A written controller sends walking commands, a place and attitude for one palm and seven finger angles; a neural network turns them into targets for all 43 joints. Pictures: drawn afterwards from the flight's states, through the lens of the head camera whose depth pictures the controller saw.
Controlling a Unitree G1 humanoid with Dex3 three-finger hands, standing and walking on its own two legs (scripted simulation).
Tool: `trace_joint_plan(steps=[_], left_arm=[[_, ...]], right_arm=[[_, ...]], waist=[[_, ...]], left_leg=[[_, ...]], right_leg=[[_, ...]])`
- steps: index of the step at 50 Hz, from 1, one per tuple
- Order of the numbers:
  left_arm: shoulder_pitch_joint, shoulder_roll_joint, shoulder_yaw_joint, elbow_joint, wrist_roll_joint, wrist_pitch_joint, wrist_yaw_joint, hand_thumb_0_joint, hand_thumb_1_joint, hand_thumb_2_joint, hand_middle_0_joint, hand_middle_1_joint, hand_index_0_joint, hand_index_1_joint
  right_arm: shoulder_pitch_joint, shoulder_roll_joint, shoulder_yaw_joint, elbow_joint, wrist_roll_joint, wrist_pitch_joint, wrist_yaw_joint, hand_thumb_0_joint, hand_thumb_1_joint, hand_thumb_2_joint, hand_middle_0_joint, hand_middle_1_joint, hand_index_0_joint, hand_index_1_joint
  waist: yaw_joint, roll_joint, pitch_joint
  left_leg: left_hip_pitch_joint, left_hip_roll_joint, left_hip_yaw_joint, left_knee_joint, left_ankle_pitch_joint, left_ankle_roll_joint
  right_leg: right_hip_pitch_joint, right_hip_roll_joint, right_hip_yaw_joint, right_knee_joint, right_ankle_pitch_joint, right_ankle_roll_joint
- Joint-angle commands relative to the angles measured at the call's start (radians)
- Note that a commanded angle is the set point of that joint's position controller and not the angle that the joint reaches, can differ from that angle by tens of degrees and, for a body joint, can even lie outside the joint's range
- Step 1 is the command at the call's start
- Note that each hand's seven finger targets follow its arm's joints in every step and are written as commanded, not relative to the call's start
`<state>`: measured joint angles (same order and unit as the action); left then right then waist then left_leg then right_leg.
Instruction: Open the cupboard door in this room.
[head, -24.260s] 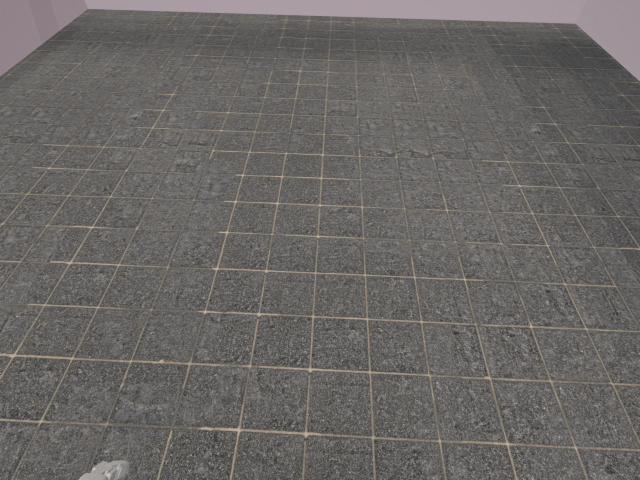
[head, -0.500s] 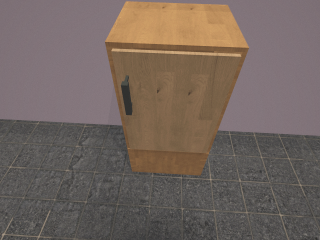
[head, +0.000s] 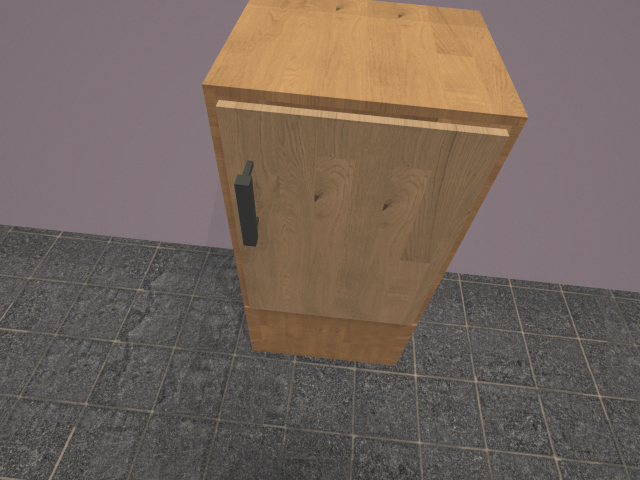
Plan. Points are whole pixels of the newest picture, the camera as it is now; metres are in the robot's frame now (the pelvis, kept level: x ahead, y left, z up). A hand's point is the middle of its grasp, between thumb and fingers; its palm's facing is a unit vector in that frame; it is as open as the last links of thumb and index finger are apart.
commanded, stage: come to a stop and stand still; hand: left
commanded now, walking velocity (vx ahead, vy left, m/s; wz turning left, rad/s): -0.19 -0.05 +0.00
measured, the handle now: (249, 204) +0.54 +0.17 -0.02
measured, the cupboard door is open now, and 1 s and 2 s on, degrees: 0 0 0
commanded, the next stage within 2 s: look again from close up in 0.72 s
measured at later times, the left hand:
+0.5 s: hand out of the picture +0.03 +0.17 -0.17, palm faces +0.04 -0.98 -0.20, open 7.3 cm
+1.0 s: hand out of the picture -0.01 +0.16 -0.16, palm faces -0.01 -0.98 -0.22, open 7.4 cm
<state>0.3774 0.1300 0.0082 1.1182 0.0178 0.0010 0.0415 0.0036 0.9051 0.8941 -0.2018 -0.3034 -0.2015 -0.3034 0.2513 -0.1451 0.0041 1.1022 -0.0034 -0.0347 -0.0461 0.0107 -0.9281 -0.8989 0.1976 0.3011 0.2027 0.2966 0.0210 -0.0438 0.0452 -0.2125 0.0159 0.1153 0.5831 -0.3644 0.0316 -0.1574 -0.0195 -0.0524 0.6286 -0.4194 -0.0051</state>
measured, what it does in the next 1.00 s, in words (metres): stands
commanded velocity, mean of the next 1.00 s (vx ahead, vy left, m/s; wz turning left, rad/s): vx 0.00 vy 0.01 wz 0.00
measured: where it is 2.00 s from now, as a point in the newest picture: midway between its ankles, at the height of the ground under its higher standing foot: outside the picture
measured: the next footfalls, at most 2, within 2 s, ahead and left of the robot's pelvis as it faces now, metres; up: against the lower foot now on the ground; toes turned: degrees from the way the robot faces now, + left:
none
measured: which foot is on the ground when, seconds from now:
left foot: down 0.00-1.00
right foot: down 0.00-1.00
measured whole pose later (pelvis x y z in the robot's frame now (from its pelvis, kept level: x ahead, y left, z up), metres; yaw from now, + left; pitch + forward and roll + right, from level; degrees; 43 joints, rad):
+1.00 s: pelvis +0.00 -0.01 +0.01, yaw -1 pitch -1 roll +1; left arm 0.31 0.13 -0.02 1.11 0.02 -0.02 0.03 0.01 0.90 0.89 -0.20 -0.30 -0.20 -0.30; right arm 0.32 -0.15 0.03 1.09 -0.01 -0.02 -0.03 0.01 -0.92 -0.90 0.20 0.30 0.20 0.30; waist -0.01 0.04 0.03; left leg -0.19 0.00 0.08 0.50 -0.29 0.02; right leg -0.19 -0.03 -0.07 0.53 -0.32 -0.01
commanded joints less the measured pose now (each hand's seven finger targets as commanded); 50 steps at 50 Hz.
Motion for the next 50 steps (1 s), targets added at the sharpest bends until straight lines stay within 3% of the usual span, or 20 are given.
trace_joint_plan(steps=[1,5,7,9,10,11,16,19,20,21,22,23,26,33,34,35,36,37,42,50], left_arm=[[-0.013,0.095,0.026,-0.076,-0.004,-0.006,0.018,0.0,0.9,0.9,-0.2,-0.3,-0.2,-0.3],[0.032,0.09,0.041,-0.09,0.007,0.0,0.007,0.0,0.9,0.9,-0.2,-0.3,-0.2,-0.3],[0.038,0.121,0.048,-0.105,0.014,-0.007,0.004,0.0,0.9,0.9,-0.2,-0.3,-0.2,-0.3],[0.033,0.176,0.055,-0.115,0.014,-0.015,0.006,0.0,0.9,0.9,-0.2,-0.3,-0.2,-0.3],[0.04,0.185,0.051,-0.115,0.012,-0.017,0.007,0.0,0.9,0.9,-0.2,-0.3,-0.2,-0.3],[0.029,0.175,0.043,-0.116,0.015,-0.017,0.008,0.0,0.9,0.9,-0.2,-0.3,-0.2,-0.3],[-0.061,0.208,0.051,-0.163,0.017,-0.015,0.008,0.0,0.9,0.9,-0.2,-0.3,-0.2,-0.3],[-0.12,0.211,0.054,-0.175,0.002,-0.009,0.004,0.0,0.9,0.9,-0.2,-0.3,-0.2,-0.3],[-0.122,0.186,0.049,-0.179,-0.003,-0.005,-0.001,0.0,0.9,0.9,-0.2,-0.3,-0.2,-0.3],[-0.11,0.148,0.045,-0.184,-0.004,0.0,-0.006,0.0,0.9,0.9,-0.2,-0.3,-0.2,-0.3],[-0.094,0.116,0.039,-0.186,0.004,0.001,-0.007,0.0,0.9,0.9,-0.2,-0.3,-0.2,-0.3],[-0.116,0.115,0.037,-0.166,0.004,0.002,-0.008,0.0,0.9,0.9,-0.2,-0.3,-0.2,-0.3],[-0.086,0.103,0.022,-0.125,0.008,-0.001,-0.02,0.0,0.9,0.9,-0.2,-0.3,-0.2,-0.3],[-0.033,0.118,0.009,-0.065,-0.002,-0.023,-0.018,0.0,0.9,0.9,-0.2,-0.3,-0.2,-0.3],[0.036,0.129,-0.005,-0.02,0.007,-0.04,0.028,0.0,0.9,0.9,-0.2,-0.3,-0.2,-0.3],[-0.017,0.176,0.0,-0.068,-0.002,-0.049,0.019,0.0,0.9,0.9,-0.2,-0.3,-0.2,-0.3],[-0.057,0.17,0.0,-0.081,-0.003,-0.051,0.011,0.0,0.9,0.9,-0.2,-0.3,-0.2,-0.3],[-0.052,0.161,0.0,-0.092,0.001,-0.052,0.005,0.0,0.9,0.9,-0.2,-0.3,-0.2,-0.3],[-0.025,0.113,-0.011,-0.056,-0.003,-0.042,-0.001,0.0,0.9,0.9,-0.2,-0.3,-0.2,-0.3],[-0.028,0.12,-0.007,-0.041,-0.008,-0.036,0.0,0.0,0.9,0.9,-0.2,-0.3,-0.2,-0.3]], right_arm=[[0.104,-0.142,-0.038,-0.023,-0.003,0.0,-0.017,0.0,-0.9,-0.9,0.2,0.3,0.2,0.3],[0.034,-0.155,-0.062,-0.074,-0.008,0.017,-0.013,0.0,-0.9,-0.9,0.2,0.3,0.2,0.3],[0.007,-0.133,-0.067,-0.1,-0.011,0.022,-0.008,0.0,-0.9,-0.9,0.2,0.3,0.2,0.3],[0.017,-0.081,-0.063,-0.111,-0.006,0.036,0.001,0.0,-0.9,-0.9,0.2,0.3,0.2,0.3],[-0.022,-0.059,-0.056,-0.123,-0.004,0.043,0.007,0.0,-0.9,-0.9,0.2,0.3,0.2,0.3],[-0.046,-0.048,-0.054,-0.129,-0.005,0.045,0.01,0.0,-0.9,-0.9,0.2,0.3,0.2,0.3],[-0.046,-0.054,-0.045,-0.132,-0.003,0.045,0.027,0.0,-0.9,-0.9,0.2,0.3,0.2,0.3],[0.047,-0.054,-0.036,-0.097,-0.007,0.036,0.03,0.0,-0.9,-0.9,0.2,0.3,0.2,0.3],[0.06,-0.08,-0.037,-0.089,-0.011,0.029,0.029,0.0,-0.9,-0.9,0.2,0.3,0.2,0.3],[0.055,-0.116,-0.039,-0.093,-0.02,0.023,0.027,0.0,-0.9,-0.9,0.2,0.3,0.2,0.3],[0.042,-0.148,-0.042,-0.105,-0.023,0.022,0.028,0.0,-0.9,-0.9,0.2,0.3,0.2,0.3],[0.012,-0.146,-0.038,-0.101,-0.024,0.017,0.026,0.0,-0.9,-0.9,0.2,0.3,0.2,0.3],[-0.004,-0.133,-0.03,-0.1,-0.021,0.013,0.019,0.0,-0.9,-0.9,0.2,0.3,0.2,0.3],[0.059,-0.097,-0.012,-0.05,-0.01,0.003,0.015,0.0,-0.9,-0.9,0.2,0.3,0.2,0.3],[-0.026,-0.15,-0.016,-0.1,-0.004,0.0,0.025,0.0,-0.9,-0.9,0.2,0.3,0.2,0.3],[0.035,-0.079,-0.009,-0.117,-0.009,0.013,0.031,0.0,-0.9,-0.9,0.2,0.3,0.2,0.3],[0.087,-0.086,-0.007,-0.106,-0.011,0.013,0.035,0.0,-0.9,-0.9,0.2,0.3,0.2,0.3],[0.109,-0.09,-0.007,-0.107,-0.017,0.005,0.039,0.0,-0.9,-0.9,0.2,0.3,0.2,0.3],[0.105,-0.104,-0.003,-0.1,-0.011,-0.004,0.023,0.0,-0.9,-0.9,0.2,0.3,0.2,0.3],[0.101,-0.094,0.002,-0.047,-0.009,-0.002,0.019,0.0,-0.9,-0.9,0.2,0.3,0.2,0.3]], waist=[[-0.036,0.207,-0.008],[-0.002,0.136,-0.083],[0.004,0.039,-0.102],[0.004,-0.133,-0.114],[0.023,-0.184,-0.087],[0.029,-0.165,-0.082],[0.008,-0.105,-0.065],[-0.036,-0.083,-0.055],[-0.033,-0.001,-0.045],[-0.016,0.103,-0.036],[-0.001,0.14,-0.023],[-0.003,0.201,-0.004],[0.007,0.155,0.05],[-0.008,0.03,0.013],[0.017,0.105,0.081],[-0.041,0.108,0.006],[-0.058,0.097,-0.004],[-0.047,0.137,-0.036],[-0.031,0.041,-0.012],[-0.022,0.012,0.023]], left_leg=[[0.257,0.28,-0.211,-0.137,1.285,0.143],[0.175,0.24,-0.142,-0.086,0.99,0.099],[0.055,0.154,-0.08,-0.034,0.663,0.032],[-0.077,0.041,-0.018,0.1,0.212,-0.025],[-0.148,0.002,-0.036,0.181,-0.124,-0.037],[-0.183,0.002,-0.067,0.261,-0.205,-0.036],[-0.159,-0.002,-0.067,0.176,-0.111,-0.054],[0.049,-0.001,-0.042,-0.111,0.122,-0.048],[0.112,0.039,-0.083,-0.167,0.205,-0.032],[0.077,0.135,-0.195,-0.195,0.293,0.015],[-0.003,0.204,-0.251,-0.216,0.277,0.058],[-0.056,0.198,-0.284,-0.293,0.163,0.072],[-0.104,0.166,-0.259,-0.347,-0.038,0.053],[-0.009,0.095,-0.143,-0.246,0.174,0.007],[-0.048,0.099,-0.099,-0.059,0.261,-0.03],[-0.025,0.06,-0.115,-0.077,0.082,-0.028],[-0.025,0.069,-0.126,-0.101,0.081,-0.022],[-0.012,0.084,-0.128,-0.112,0.142,-0.015],[-0.024,0.099,-0.151,-0.15,0.278,0.014],[-0.011,0.085,-0.134,-0.194,0.245,0.008]], right_leg=[[-0.228,-0.038,0.015,0.045,-0.061,0.01],[-0.116,-0.042,-0.007,-0.07,0.201,0.0],[-0.025,-0.103,0.062,-0.087,0.623,-0.024],[0.047,-0.25,0.19,-0.12,0.949,-0.112],[0.052,-0.306,0.237,-0.166,1.032,-0.172],[0.053,-0.324,0.255,-0.182,1.023,-0.21],[0.015,-0.269,0.195,-0.199,0.8,-0.2],[-0.108,-0.204,0.139,-0.183,0.487,-0.121],[-0.164,-0.152,0.112,-0.16,0.338,-0.078],[-0.17,-0.078,0.065,-0.141,0.185,-0.034],[-0.126,-0.046,0.021,-0.131,0.07,-0.011],[-0.087,-0.029,-0.004,-0.119,0.05,-0.003],[-0.057,-0.036,0.01,-0.161,0.107,-0.011],[-0.034,-0.091,0.078,-0.276,0.231,-0.025],[-0.102,-0.134,0.128,-0.269,0.478,-0.019],[-0.101,-0.165,0.165,-0.283,0.284,-0.053],[-0.126,-0.135,0.137,-0.265,0.112,-0.069],[-0.111,-0.112,0.107,-0.228,0.128,-0.065],[-0.055,-0.079,0.071,-0.175,0.269,-0.046],[-0.044,-0.088,0.079,-0.201,0.286,-0.037]])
